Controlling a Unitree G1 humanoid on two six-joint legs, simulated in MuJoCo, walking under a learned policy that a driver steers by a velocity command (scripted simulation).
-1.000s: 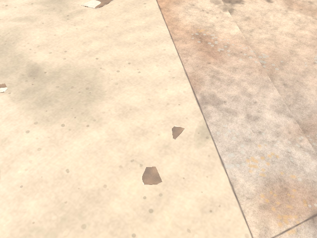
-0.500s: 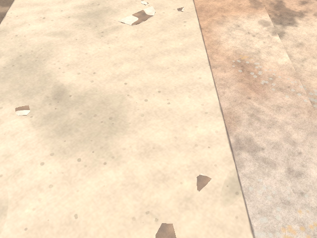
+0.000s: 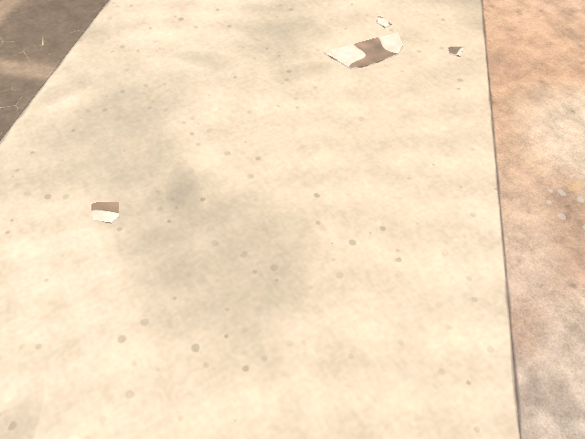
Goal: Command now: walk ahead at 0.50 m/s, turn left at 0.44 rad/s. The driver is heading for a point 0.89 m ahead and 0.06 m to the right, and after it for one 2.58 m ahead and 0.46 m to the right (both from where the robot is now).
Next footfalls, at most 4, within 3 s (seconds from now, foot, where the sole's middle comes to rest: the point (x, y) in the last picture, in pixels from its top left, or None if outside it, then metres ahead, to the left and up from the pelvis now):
0.28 right None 0.34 -0.15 -0.78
0.80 left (236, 375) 0.61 0.12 -0.78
1.34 right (328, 270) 0.90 -0.12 -0.78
1.80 left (250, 243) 0.99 0.09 -0.78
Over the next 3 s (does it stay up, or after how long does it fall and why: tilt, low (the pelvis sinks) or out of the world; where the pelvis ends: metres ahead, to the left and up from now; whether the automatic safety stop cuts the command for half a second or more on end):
stays up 0.88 -0.02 -0.01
